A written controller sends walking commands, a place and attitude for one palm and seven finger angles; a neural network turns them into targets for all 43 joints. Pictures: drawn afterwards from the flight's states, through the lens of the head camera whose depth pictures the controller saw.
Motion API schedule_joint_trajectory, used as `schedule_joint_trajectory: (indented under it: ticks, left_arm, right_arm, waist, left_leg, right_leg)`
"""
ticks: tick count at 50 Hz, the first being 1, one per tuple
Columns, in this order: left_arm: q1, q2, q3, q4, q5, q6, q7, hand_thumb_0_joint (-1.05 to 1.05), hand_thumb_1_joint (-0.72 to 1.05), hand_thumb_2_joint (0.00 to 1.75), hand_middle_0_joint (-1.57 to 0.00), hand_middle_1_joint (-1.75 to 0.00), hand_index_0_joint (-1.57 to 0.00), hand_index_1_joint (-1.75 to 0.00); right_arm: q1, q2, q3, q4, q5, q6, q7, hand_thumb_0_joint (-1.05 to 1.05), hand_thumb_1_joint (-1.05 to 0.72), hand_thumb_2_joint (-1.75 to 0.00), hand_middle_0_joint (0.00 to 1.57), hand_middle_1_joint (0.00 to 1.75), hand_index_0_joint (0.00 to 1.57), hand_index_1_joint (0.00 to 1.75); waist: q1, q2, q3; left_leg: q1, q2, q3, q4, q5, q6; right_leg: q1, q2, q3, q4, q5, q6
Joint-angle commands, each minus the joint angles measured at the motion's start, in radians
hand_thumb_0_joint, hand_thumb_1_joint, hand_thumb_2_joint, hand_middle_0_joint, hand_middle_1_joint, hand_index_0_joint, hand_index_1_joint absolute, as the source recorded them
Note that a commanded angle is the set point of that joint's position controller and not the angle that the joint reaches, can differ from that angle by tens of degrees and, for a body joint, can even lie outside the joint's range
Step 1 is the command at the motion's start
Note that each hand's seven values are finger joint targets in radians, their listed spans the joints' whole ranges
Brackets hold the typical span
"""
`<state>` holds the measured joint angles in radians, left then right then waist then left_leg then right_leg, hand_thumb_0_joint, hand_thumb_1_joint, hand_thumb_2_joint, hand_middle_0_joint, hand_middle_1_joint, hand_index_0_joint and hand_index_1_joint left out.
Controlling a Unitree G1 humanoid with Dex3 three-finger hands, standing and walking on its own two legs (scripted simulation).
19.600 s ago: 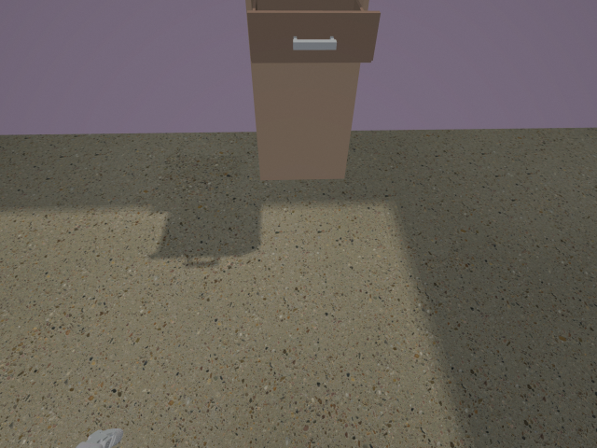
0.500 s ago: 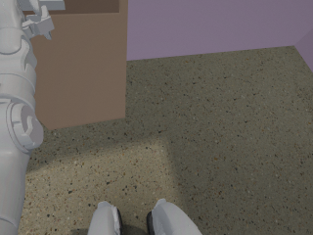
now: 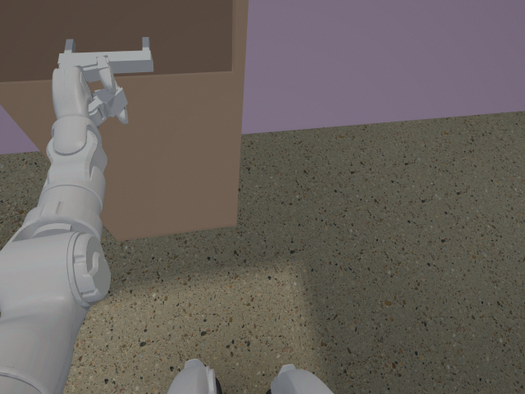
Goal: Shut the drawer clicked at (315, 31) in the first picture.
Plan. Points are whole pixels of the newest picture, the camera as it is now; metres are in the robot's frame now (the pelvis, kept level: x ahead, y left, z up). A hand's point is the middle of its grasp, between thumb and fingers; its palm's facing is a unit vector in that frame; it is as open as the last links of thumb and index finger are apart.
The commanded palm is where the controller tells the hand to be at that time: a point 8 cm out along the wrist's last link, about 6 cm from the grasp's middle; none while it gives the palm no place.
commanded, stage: draw the hand back to the body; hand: left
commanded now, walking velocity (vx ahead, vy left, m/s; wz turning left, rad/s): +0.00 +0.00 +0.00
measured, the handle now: (108, 53) +0.63 +0.18 +0.10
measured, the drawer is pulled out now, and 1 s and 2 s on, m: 0.00 0.00 0.00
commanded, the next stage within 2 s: step back with the hand held close in 1.40 s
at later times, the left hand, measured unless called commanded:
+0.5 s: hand (63, 163) +0.38 +0.18 +0.15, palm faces +0.08 -1.00 -0.02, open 3.3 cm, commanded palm +0.35 +0.23 +0.16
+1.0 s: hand out of the picture +0.24 +0.20 +0.20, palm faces +0.31 -0.91 -0.28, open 3.3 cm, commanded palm +0.19 +0.25 +0.21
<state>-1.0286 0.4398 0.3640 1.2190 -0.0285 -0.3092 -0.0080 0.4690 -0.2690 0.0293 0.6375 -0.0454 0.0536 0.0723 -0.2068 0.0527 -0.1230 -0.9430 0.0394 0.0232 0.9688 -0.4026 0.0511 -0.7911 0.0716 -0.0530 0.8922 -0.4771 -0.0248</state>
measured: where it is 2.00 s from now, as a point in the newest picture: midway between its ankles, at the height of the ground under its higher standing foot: outside the picture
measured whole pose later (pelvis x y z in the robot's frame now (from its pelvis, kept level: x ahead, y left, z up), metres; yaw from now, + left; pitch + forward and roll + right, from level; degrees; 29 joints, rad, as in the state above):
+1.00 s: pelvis +0.00 -0.02 +0.06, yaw +2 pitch -4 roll +0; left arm 0.25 0.30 0.17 -0.18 -0.10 -0.08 0.07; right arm 0.18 -0.24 0.06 0.59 0.02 0.01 -0.06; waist 0.04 0.07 0.01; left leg -0.16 -0.01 0.04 0.41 -0.19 0.03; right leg -0.03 0.04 -0.01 0.38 -0.28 -0.04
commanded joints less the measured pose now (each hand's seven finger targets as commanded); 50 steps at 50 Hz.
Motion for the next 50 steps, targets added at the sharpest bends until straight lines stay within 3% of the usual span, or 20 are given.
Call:
schedule_joint_trajectory:
  ticks: [1,5,6,7,9,12,16,19,21,23,26,27,29,33,38,40,42,45,49,50]
  left_arm:
    - [-0.482,0.169,-0.016,-0.292,-0.009,-0.121,-0.007,0.0,0.9,0.9,-1.4,-1.6,-1.4,-1.6]
    - [-0.188,0.201,0.022,-0.427,-0.042,-0.103,-0.05,0.0,0.9,0.9,-1.4,-1.6,-1.4,-1.6]
    - [-0.131,0.146,-0.014,-0.491,-0.057,-0.084,-0.064,0.0,0.9,0.9,-1.4,-1.6,-1.4,-1.6]
    - [-0.073,0.143,-0.01,-0.548,-0.076,-0.062,-0.074,0.0,0.9,0.9,-1.4,-1.6,-1.4,-1.6]
    - [0.034,0.139,-0.003,-0.606,-0.116,-0.008,-0.089,0.0,0.9,0.9,-1.4,-1.6,-1.4,-1.6]
    - [0.099,0.131,0.0,-0.719,-0.157,0.034,-0.092,0.0,0.9,0.9,-1.4,-1.6,-1.4,-1.6]
    - [0.163,0.074,-0.063,-0.926,-0.166,0.013,-0.098,0.0,0.9,0.9,-1.4,-1.6,-1.4,-1.6]
    - [0.281,0.002,-0.138,-0.963,-0.177,0.032,-0.123,0.0,0.9,0.9,-1.4,-1.6,-1.4,-1.6]
    - [0.331,-0.01,-0.145,-0.932,-0.197,0.074,-0.146,0.0,0.9,0.9,-1.4,-1.6,-1.4,-1.6]
    - [0.382,0.008,-0.121,-0.922,-0.222,0.125,-0.164,0.0,0.9,0.9,-1.4,-1.6,-1.4,-1.6]
    - [0.42,0.022,-0.108,-1.019,-0.239,0.179,-0.177,0.0,0.9,0.9,-1.4,-1.6,-1.4,-1.6]
    - [0.442,0.08,-0.149,-1.157,-0.133,0.15,-0.087,0.0,0.9,0.9,-1.4,-1.6,-1.4,-1.6]
    - [0.541,0.026,-0.17,-1.195,-0.12,0.163,-0.011,0.0,0.9,0.9,-1.4,-1.6,-1.4,-1.6]
    - [0.576,0.068,-0.143,-1.311,-0.085,0.175,0.06,0.0,0.9,0.9,-1.4,-1.6,-1.4,-1.6]
    - [0.73,0.035,-0.153,-1.393,-0.073,0.182,0.086,0.0,0.9,0.9,-1.4,-1.6,-1.4,-1.6]
    - [0.828,0.019,-0.159,-1.419,-0.076,0.184,0.085,0.0,0.9,0.9,-1.4,-1.6,-1.4,-1.6]
    - [0.91,0.013,-0.154,-1.488,-0.076,0.179,0.088,0.0,0.9,0.9,-1.4,-1.6,-1.4,-1.6]
    - [1.052,0.035,-0.118,-1.56,-0.077,0.174,0.088,0.0,0.9,0.9,-1.4,-1.6,-1.4,-1.6]
    - [1.162,0.044,-0.078,-1.688,-0.074,0.161,0.094,0.0,0.9,0.9,-1.4,-1.6,-1.4,-1.6]
    - [1.198,0.073,-0.046,-1.701,-0.074,0.16,0.094,0.0,0.9,0.9,-1.4,-1.6,-1.4,-1.6]
  right_arm:
    - [0.187,-0.181,-0.081,-0.019,0.006,0.0,-0.01,0.0,-0.9,-0.9,0.2,0.3,0.2,0.3]
    - [0.147,-0.178,-0.087,-0.081,0.024,0.019,-0.006,0.0,-0.9,-0.9,0.2,0.3,0.2,0.3]
    - [0.124,-0.166,-0.088,-0.103,0.039,0.02,-0.005,0.0,-0.9,-0.9,0.2,0.3,0.2,0.3]
    - [0.105,-0.161,-0.088,-0.117,0.046,0.022,-0.005,0.0,-0.9,-0.9,0.2,0.3,0.2,0.3]
    - [0.07,-0.158,-0.087,-0.144,0.063,0.024,-0.013,0.0,-0.9,-0.9,0.2,0.3,0.2,0.3]
    - [0.016,-0.154,-0.083,-0.168,0.08,0.014,-0.035,0.0,-0.9,-0.9,0.2,0.3,0.2,0.3]
    - [-0.045,-0.138,-0.08,-0.173,0.091,-0.019,-0.052,0.0,-0.9,-0.9,0.2,0.3,0.2,0.3]
    - [-0.095,-0.133,-0.076,-0.165,0.097,-0.039,-0.058,0.0,-0.9,-0.9,0.2,0.3,0.2,0.3]
    - [-0.129,-0.139,-0.071,-0.169,0.105,-0.045,-0.066,0.0,-0.9,-0.9,0.2,0.3,0.2,0.3]
    - [-0.17,-0.145,-0.064,-0.186,0.112,-0.048,-0.079,0.0,-0.9,-0.9,0.2,0.3,0.2,0.3]
    - [-0.228,-0.139,-0.052,-0.221,0.119,-0.058,-0.091,0.0,-0.9,-0.9,0.2,0.3,0.2,0.3]
    - [-0.302,-0.114,-0.05,-0.229,0.112,-0.048,-0.102,0.0,-0.9,-0.9,0.2,0.3,0.2,0.3]
    - [-0.329,-0.105,-0.042,-0.238,0.104,-0.051,-0.117,0.0,-0.9,-0.9,0.2,0.3,0.2,0.3]
    - [-0.377,-0.099,-0.026,-0.227,0.098,-0.056,-0.137,0.0,-0.9,-0.9,0.2,0.3,0.2,0.3]
    - [-0.41,-0.085,-0.013,-0.215,0.089,-0.07,-0.146,0.0,-0.9,-0.9,0.2,0.3,0.2,0.3]
    - [-0.417,-0.087,-0.016,-0.212,0.085,-0.078,-0.144,0.0,-0.9,-0.9,0.2,0.3,0.2,0.3]
    - [-0.425,-0.082,-0.016,-0.215,0.08,-0.086,-0.143,0.0,-0.9,-0.9,0.2,0.3,0.2,0.3]
    - [-0.438,-0.087,-0.019,-0.213,0.072,-0.096,-0.138,0.0,-0.9,-0.9,0.2,0.3,0.2,0.3]
    - [-0.446,-0.076,-0.022,-0.211,0.064,-0.105,-0.136,0.0,-0.9,-0.9,0.2,0.3,0.2,0.3]
    - [-0.451,-0.079,-0.026,-0.21,0.06,-0.111,-0.136,0.0,-0.9,-0.9,0.2,0.3,0.2,0.3]
  waist:
    - [-0.015,0.128,-0.467]
    - [0.087,0.154,-0.589]
    - [0.092,0.14,-0.608]
    - [0.11,0.13,-0.602]
    - [0.118,0.013,-0.519]
    - [0.12,-0.072,-0.408]
    - [0.123,0.041,-0.368]
    - [0.123,0.077,-0.295]
    - [0.12,0.007,-0.227]
    - [0.139,-0.038,-0.183]
    - [0.165,-0.034,-0.207]
    - [0.196,-0.046,-0.179]
    - [0.195,-0.05,-0.147]
    - [0.203,-0.036,-0.095]
    - [0.215,0.023,-0.021]
    - [0.221,-0.013,0.004]
    - [0.228,0.003,-0.011]
    - [0.245,-0.032,0.011]
    - [0.249,-0.015,0.024]
    - [0.258,-0.027,0.055]
  left_leg:
    - [0.611,-0.006,-0.1,-0.044,0.52,-0.015]
    - [0.687,-0.014,-0.079,-0.069,0.683,-0.018]
    - [0.714,-0.016,-0.068,-0.073,0.722,-0.014]
    - [0.707,-0.019,-0.057,-0.081,0.729,-0.011]
    - [0.62,-0.032,-0.03,-0.114,0.638,0.002]
    - [0.555,-0.047,-0.006,-0.167,0.518,0.012]
    - [0.682,-0.044,-0.01,-0.194,0.574,0.013]
    - [0.751,-0.03,-0.035,-0.216,0.564,0.004]
    - [0.718,-0.036,-0.038,-0.246,0.454,0.006]
    - [0.674,-0.046,-0.034,-0.274,0.361,0.009]
    - [0.696,-0.053,-0.033,-0.293,0.375,0.011]
    - [0.759,-0.049,-0.02,-0.347,0.357,0.0]
    - [0.777,-0.041,-0.03,-0.39,0.32,-0.001]
    - [0.824,-0.04,-0.031,-0.466,0.281,0.001]
    - [0.886,-0.039,-0.032,-0.536,0.263,-0.005]
    - [0.893,-0.034,-0.033,-0.559,0.259,-0.005]
    - [0.926,-0.031,-0.032,-0.577,0.281,-0.007]
    - [0.929,-0.03,-0.028,-0.594,0.305,-0.005]
    - [0.947,-0.032,-0.02,-0.597,0.342,-0.005]
    - [0.939,-0.033,-0.021,-0.601,0.336,-0.007]
  right_leg:
    - [-0.028,0.02,0.013,-0.09,0.434,-0.001]
    - [0.148,0.018,0.019,-0.092,0.581,-0.007]
    - [0.174,0.018,0.021,-0.101,0.633,-0.001]
    - [0.224,0.016,0.023,-0.116,0.68,0.001]
    - [0.335,0.012,0.03,-0.149,0.759,0.01]
    - [0.428,0.0,0.04,-0.189,0.803,0.023]
    - [0.402,-0.009,0.045,-0.214,0.79,0.022]
    - [0.328,-0.003,0.027,-0.242,0.648,0.015]
    - [0.327,-0.006,0.025,-0.27,0.582,0.017]
    - [0.36,-0.015,0.031,-0.299,0.539,0.017]
    - [0.414,-0.029,0.037,-0.304,0.572,0.016]
    - [0.429,-0.054,0.079,-0.37,0.558,0.015]
    - [0.459,-0.055,0.068,-0.396,0.481,0.014]
    - [0.506,-0.053,0.073,-0.468,0.409,0.009]
    - [0.548,-0.051,0.07,-0.543,0.356,0.002]
    - [0.57,-0.048,0.066,-0.565,0.34,0.002]
    - [0.604,-0.052,0.064,-0.571,0.358,0.001]
    - [0.627,-0.05,0.063,-0.597,0.375,0.003]
    - [0.648,-0.057,0.063,-0.608,0.409,0.004]
    - [0.635,-0.052,0.064,-0.63,0.392,0.004]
